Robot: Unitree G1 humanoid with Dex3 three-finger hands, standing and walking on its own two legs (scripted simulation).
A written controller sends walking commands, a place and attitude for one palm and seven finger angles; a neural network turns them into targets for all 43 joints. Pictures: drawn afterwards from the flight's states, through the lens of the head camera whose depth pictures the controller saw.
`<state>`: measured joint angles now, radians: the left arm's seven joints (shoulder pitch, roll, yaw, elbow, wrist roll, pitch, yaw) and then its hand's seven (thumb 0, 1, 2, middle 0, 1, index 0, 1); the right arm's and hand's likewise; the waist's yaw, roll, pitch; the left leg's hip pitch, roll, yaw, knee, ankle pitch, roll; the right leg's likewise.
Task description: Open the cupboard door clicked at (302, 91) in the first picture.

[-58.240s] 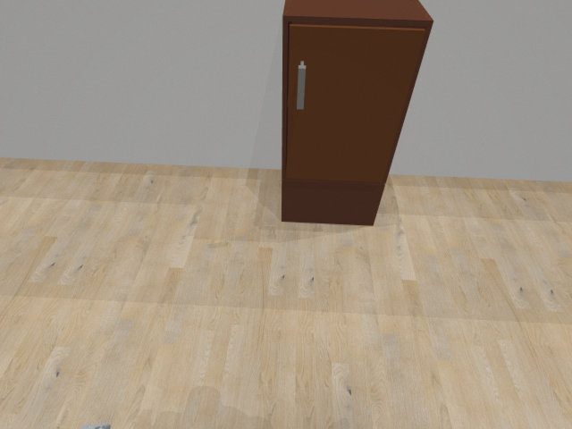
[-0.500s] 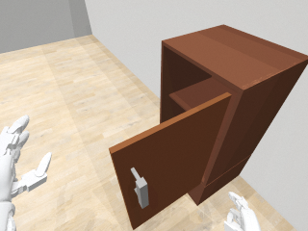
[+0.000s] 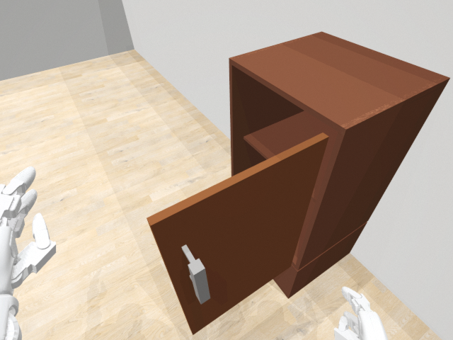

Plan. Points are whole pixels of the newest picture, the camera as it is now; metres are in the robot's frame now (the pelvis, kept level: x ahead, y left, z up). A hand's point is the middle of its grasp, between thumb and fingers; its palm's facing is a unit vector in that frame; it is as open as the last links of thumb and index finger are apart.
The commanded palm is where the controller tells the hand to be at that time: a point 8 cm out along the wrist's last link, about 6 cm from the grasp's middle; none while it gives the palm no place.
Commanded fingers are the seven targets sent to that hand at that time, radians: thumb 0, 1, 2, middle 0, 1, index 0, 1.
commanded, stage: step back with the hand held close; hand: left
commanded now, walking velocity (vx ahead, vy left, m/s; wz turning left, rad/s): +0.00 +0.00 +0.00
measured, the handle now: (195, 274) +0.26 +0.10 -0.05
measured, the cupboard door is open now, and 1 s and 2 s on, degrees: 90 90 90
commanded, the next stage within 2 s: stop stepping back and stand still in 1.18 s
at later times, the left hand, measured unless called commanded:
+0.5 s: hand (20, 268) +0.15 +0.29 +0.15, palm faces +0.38 -0.78 -0.50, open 7.4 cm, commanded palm +0.09 +0.32 +0.17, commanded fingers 0.00 0.90 0.90 -0.20 -0.30 -0.20 -0.30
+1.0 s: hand out of the picture +0.07 +0.30 +0.16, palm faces +0.45 -0.78 -0.44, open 7.4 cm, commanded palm +0.00 +0.34 +0.17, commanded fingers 0.00 0.90 0.90 -0.20 -0.30 -0.20 -0.30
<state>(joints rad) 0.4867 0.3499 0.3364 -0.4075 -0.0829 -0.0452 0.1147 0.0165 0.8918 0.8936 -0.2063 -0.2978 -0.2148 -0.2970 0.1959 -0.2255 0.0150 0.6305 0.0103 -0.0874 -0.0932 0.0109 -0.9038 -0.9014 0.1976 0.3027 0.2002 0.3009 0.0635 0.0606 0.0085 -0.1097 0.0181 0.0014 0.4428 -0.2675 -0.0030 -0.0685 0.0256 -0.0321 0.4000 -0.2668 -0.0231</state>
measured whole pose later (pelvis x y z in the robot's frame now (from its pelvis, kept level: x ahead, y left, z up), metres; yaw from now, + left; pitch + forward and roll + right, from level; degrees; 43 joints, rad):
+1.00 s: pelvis -0.13 +0.04 -0.02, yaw +1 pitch -1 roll -4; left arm 0.52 0.44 0.43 -0.54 -0.03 -0.19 0.19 0.02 0.89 0.89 -0.21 -0.30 -0.22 -0.30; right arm 0.21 -0.22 -0.01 0.61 0.00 -0.04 -0.09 0.01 -0.90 -0.90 0.20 0.30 0.20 0.30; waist -0.03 0.02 0.04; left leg -0.46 0.02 -0.03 0.61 -0.13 0.05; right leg -0.41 0.06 -0.02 0.68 -0.31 0.02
